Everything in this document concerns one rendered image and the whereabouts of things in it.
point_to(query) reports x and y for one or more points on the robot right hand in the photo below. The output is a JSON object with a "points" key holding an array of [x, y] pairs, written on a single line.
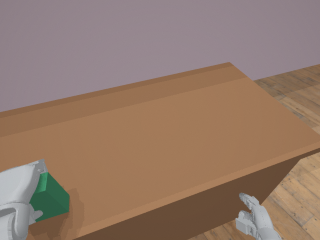
{"points": [[259, 217]]}

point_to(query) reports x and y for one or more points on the robot right forearm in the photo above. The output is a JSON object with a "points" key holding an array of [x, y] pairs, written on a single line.
{"points": [[266, 233]]}

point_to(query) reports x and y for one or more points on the robot left hand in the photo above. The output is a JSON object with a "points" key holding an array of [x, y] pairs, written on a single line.
{"points": [[18, 184]]}

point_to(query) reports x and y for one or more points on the table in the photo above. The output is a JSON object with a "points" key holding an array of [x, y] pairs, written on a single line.
{"points": [[160, 159]]}

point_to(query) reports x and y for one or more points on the sponge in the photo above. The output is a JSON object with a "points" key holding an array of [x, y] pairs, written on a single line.
{"points": [[49, 197]]}

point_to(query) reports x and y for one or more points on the robot left forearm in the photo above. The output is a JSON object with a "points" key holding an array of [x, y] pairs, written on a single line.
{"points": [[14, 221]]}

